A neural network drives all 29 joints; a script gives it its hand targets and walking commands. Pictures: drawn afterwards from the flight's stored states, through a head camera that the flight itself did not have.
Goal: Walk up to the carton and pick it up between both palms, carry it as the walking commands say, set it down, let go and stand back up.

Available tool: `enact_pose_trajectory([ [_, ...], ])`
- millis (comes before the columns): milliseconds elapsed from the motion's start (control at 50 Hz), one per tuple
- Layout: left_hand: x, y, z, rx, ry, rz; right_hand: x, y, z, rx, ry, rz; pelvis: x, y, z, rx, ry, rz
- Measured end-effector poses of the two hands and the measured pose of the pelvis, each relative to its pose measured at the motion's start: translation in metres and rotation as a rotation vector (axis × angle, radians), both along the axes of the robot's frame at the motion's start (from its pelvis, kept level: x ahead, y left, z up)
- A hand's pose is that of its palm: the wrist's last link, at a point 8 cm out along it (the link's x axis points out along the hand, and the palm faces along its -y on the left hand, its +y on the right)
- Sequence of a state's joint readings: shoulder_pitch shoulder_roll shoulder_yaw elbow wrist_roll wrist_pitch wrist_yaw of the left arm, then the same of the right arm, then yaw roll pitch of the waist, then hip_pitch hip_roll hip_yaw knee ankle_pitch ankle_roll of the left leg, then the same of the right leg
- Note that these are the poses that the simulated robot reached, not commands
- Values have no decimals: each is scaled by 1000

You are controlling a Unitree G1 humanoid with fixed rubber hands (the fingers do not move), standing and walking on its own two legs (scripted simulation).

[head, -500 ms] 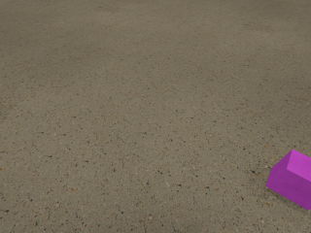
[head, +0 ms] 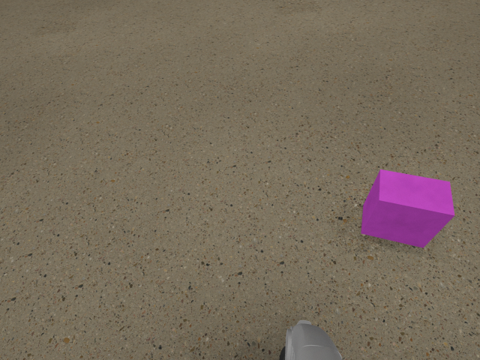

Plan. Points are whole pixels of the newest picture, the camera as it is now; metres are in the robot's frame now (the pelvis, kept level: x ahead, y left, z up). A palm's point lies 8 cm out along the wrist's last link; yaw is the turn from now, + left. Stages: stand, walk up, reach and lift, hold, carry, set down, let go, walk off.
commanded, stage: walk up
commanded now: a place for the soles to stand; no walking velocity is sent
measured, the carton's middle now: (402, 209) +0.74 -0.61 -0.59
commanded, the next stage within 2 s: none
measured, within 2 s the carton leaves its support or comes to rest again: neither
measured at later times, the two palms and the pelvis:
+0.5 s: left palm (166, 318) +0.20 +0.16 -0.09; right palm out of the picture -0.08 -0.27 -0.08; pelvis +0.03 -0.04 +0.04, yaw -22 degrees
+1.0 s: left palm (237, 286) +0.26 +0.03 -0.10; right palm out of the picture +0.04 -0.41 -0.10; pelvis +0.13 -0.17 +0.03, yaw -34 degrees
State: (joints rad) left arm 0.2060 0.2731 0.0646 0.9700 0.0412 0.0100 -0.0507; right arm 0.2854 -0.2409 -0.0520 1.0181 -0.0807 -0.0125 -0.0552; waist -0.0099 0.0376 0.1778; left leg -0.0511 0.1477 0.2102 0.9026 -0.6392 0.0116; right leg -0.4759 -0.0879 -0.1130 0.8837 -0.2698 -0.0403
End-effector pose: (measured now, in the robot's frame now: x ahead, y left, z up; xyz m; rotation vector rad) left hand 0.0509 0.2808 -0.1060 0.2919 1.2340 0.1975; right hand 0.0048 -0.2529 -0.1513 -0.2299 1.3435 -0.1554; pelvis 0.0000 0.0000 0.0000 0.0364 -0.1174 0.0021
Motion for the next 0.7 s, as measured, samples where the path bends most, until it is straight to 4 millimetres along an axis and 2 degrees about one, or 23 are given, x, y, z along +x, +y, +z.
enact_pose_trajectory([
  [40,14,-5,-1,11,-18,-17,18,-12,-2,3,-51,-21,-2,-5,-3,-18,-3,-47],
  [120,32,-22,2,13,12,-96,53,-23,20,8,-209,-41,-7,-11,6,-34,4,-129],
  [200,54,-41,8,-20,-22,-165,60,-24,43,6,-269,-52,-4,-15,17,-32,23,-169],
  [260,71,-56,9,-68,-42,-210,48,-22,57,-3,-272,-103,3,-15,24,-23,43,-217],
  [300,83,-64,6,-97,-36,-253,30,-21,63,-24,-286,-164,9,-14,24,-21,63,-258],
  [420,129,-97,10,-147,-62,-381,-55,-17,68,-99,-150,-335,20,-25,32,-11,51,-311],
  [480,146,-113,12,-169,-83,-414,-82,-17,72,-95,-100,-397,28,-38,36,1,39,-359],
  [580,165,-147,11,-170,-51,-480,-94,-29,70,-78,-100,-486,42,-66,36,18,31,-447],
  [640,177,-178,10,-162,-35,-535,-93,-43,62,-51,-109,-530,51,-90,32,25,35,-485],
  [700,193,-215,6,-148,-57,-588,-91,-63,44,-16,-93,-554,61,-118,21,21,45,-517],
])
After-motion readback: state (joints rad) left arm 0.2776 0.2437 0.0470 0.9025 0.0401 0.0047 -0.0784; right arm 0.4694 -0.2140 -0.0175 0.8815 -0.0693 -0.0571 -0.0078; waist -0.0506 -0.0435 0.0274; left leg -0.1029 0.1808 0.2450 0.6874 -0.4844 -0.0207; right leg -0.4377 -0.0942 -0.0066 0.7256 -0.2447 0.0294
